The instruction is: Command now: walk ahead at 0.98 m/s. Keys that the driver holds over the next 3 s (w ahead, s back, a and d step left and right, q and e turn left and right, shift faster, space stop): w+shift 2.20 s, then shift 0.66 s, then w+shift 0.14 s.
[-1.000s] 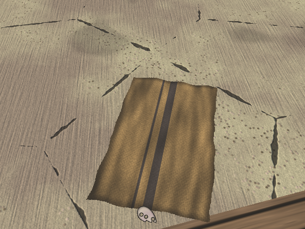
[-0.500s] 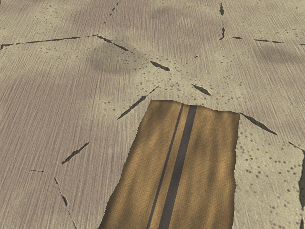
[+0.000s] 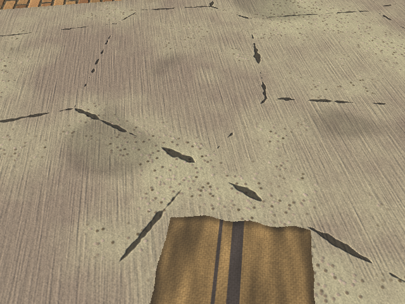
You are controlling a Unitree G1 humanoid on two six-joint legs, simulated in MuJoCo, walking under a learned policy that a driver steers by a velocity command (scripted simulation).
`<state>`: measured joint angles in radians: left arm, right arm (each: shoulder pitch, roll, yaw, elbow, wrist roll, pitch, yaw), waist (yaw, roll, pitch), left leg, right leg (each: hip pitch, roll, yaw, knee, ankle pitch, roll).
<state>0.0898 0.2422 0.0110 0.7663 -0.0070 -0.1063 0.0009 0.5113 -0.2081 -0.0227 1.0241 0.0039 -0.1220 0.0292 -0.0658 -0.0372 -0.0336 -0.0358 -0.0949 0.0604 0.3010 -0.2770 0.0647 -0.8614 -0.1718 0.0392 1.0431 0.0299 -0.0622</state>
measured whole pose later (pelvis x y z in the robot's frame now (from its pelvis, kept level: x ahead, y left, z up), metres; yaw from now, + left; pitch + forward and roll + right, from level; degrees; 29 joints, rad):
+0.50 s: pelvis +0.46 -0.05 +0.00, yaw +0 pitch +0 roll -3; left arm 0.51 0.22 0.03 0.96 0.00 -0.12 -0.03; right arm 0.09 -0.26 -0.01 0.77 0.01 -0.10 0.01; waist 0.07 0.04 -0.01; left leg -0.79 0.17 -0.06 1.03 -0.04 0.06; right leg -0.03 0.10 -0.06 0.28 -0.24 -0.08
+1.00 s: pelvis +0.93 +0.02 +0.00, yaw +0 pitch +0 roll +2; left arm 0.12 0.27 0.02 0.76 -0.01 -0.10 0.00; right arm 0.49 -0.23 -0.03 0.96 0.00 -0.11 0.04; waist -0.07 -0.04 -0.01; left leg -0.06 -0.11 0.05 0.31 -0.24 0.08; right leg -0.77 -0.17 0.06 1.05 -0.07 -0.06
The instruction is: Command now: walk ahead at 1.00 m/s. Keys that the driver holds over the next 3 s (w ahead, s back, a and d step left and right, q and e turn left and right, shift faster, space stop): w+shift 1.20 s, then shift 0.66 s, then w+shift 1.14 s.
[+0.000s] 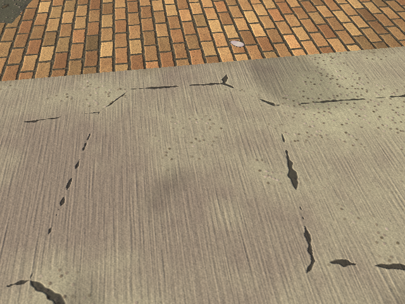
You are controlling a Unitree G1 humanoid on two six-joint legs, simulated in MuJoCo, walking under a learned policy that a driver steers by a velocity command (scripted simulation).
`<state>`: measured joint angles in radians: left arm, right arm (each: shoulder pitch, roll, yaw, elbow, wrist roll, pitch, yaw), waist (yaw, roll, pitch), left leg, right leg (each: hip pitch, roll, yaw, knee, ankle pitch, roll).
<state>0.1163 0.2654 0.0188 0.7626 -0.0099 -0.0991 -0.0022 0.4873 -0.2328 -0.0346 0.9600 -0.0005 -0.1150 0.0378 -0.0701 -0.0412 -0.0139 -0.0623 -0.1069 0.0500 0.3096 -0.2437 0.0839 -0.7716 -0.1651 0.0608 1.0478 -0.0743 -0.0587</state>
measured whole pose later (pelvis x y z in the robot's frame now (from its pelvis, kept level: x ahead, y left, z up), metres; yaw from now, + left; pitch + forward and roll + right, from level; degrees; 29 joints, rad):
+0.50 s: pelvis +0.48 -0.05 +0.00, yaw +0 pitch +0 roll -3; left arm 0.48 0.24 0.04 0.94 0.00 -0.11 -0.04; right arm 0.12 -0.27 -0.02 0.77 0.01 -0.10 0.01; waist 0.06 0.04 -0.01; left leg -0.76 0.16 -0.07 1.07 -0.11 0.06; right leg -0.07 0.10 -0.05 0.31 -0.24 -0.07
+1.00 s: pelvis +0.96 +0.02 +0.00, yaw +0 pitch +0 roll +2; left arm 0.12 0.27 0.02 0.76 -0.01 -0.10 -0.01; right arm 0.49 -0.24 -0.04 0.94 0.00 -0.11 0.04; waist -0.07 -0.04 -0.01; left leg -0.07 -0.11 0.04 0.32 -0.24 0.08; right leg -0.73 -0.15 0.06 1.06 -0.13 -0.06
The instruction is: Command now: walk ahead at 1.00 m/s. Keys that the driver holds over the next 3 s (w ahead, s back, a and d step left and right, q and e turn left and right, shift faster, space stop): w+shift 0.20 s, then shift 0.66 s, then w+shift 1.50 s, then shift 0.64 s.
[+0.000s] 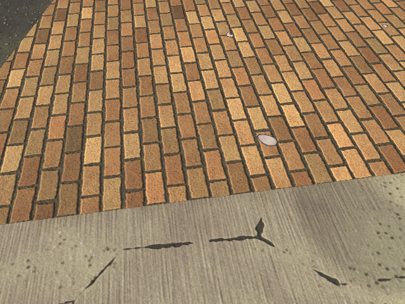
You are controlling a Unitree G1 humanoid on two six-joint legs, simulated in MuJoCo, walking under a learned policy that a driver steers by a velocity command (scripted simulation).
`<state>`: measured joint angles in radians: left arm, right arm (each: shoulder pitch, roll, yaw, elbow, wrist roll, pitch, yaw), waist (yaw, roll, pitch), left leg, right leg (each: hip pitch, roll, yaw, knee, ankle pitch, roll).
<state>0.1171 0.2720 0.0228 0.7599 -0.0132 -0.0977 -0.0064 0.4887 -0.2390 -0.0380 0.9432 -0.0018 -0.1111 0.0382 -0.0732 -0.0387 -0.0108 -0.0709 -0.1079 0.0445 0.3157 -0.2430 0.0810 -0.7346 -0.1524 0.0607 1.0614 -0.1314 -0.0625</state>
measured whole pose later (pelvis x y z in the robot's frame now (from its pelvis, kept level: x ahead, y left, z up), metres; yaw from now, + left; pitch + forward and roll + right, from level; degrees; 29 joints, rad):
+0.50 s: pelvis +0.42 -0.05 +0.00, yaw +0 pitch +1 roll -1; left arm 0.32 0.24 0.03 0.90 0.02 -0.10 -0.03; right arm 0.11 -0.29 -0.04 0.79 0.00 -0.07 -0.01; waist 0.05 0.03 0.07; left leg -0.64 0.08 -0.06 0.92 -0.22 0.00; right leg -0.21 0.07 -0.06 0.34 -0.14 -0.08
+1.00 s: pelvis +0.57 -0.03 -0.01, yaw -1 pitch +2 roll +1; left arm 0.30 0.23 0.03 1.00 0.03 0.00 0.02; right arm 0.19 -0.22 -0.06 0.88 0.04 0.00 -0.02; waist 0.03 0.01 -0.06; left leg -0.46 -0.03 0.01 0.63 -0.29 0.01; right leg -0.26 -0.03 -0.01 0.57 -0.36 -0.04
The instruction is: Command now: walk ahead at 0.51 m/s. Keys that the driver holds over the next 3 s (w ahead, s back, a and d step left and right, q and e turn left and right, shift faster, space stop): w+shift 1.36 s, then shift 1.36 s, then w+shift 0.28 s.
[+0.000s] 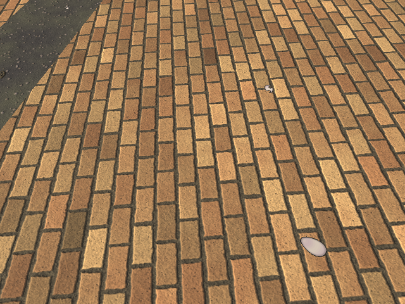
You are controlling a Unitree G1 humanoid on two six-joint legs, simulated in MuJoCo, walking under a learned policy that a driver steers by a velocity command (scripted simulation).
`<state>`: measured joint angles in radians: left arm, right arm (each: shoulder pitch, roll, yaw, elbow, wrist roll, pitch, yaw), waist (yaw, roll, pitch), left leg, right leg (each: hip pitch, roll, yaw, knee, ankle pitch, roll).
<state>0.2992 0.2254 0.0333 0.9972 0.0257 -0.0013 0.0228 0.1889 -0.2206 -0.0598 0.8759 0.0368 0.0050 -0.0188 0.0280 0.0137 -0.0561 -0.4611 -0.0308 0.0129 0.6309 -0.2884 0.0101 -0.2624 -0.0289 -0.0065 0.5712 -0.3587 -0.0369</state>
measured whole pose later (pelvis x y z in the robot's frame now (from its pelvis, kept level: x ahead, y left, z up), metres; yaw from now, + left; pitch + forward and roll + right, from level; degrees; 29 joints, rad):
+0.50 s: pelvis +0.22 +0.09 +0.00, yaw +1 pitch +2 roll +1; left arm 0.38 0.25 0.07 0.97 -0.04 -0.11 0.01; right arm 0.21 -0.22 -0.06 0.85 0.02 -0.10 0.05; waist 0.02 -0.04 -0.01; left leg -0.31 -0.02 0.06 0.56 -0.29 0.04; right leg -0.44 -0.09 0.06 1.25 -0.31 -0.09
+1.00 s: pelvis +0.66 +0.04 -0.16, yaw +0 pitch +3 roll +2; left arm 0.06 0.26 0.06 0.83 0.01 -0.12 -0.07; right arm 0.51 -0.25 -0.05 1.01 0.03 -0.09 0.00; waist -0.04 -0.02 0.03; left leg -0.04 0.01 -0.10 1.53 -0.66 0.04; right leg -0.48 -0.01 -0.04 0.60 -0.21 -0.14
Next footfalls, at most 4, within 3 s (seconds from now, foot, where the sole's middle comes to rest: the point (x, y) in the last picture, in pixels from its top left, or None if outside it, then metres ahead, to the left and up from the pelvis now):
0.38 left None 0.26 0.20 -0.77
0.94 right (239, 260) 0.79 -0.06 -0.92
1.36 left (192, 170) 1.26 0.15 -0.92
1.82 right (228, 132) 1.52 -0.03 -0.92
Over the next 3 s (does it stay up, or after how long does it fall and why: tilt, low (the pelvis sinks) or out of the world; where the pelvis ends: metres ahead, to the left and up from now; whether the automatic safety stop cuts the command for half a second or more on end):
stays up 1.52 0.06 -0.15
